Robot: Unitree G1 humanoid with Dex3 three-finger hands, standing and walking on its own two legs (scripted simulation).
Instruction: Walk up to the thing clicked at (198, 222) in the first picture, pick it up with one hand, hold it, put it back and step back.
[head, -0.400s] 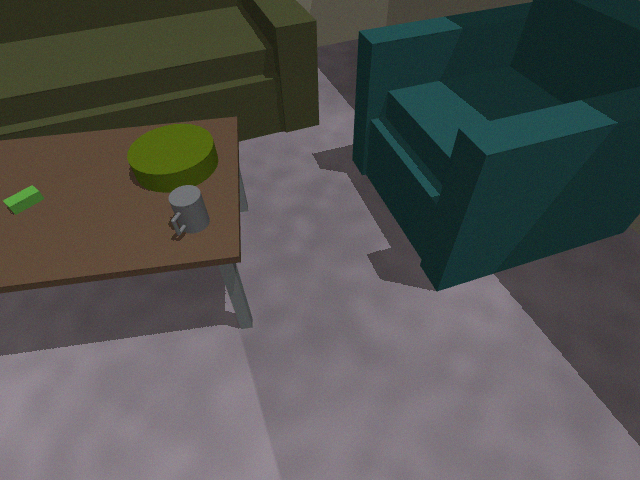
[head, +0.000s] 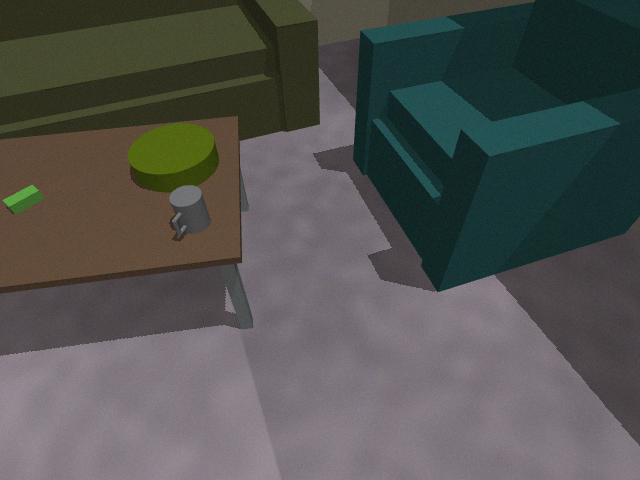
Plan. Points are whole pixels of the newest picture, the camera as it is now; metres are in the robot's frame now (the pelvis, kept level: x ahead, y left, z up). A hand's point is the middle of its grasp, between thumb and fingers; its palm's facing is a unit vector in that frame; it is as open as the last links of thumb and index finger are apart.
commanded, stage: stand
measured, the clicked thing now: (187, 213) +0.82 +0.39 -0.29
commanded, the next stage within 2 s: walk up in 0.72 s
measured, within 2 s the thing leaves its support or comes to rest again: neither
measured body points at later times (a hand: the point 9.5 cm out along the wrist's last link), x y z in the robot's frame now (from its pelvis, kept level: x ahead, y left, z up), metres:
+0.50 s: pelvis +0.00 +0.00 +0.00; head +0.01 +0.00 +0.45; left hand +0.08 +0.30 -0.13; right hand +0.08 -0.30 -0.13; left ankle +0.00 +0.12 -0.75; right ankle +0.00 -0.12 -0.75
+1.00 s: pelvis +0.01 +0.06 -0.02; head +0.04 +0.06 +0.43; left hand +0.03 +0.42 -0.12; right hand +0.13 -0.27 -0.13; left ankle +0.04 +0.24 -0.72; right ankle +0.00 -0.12 -0.75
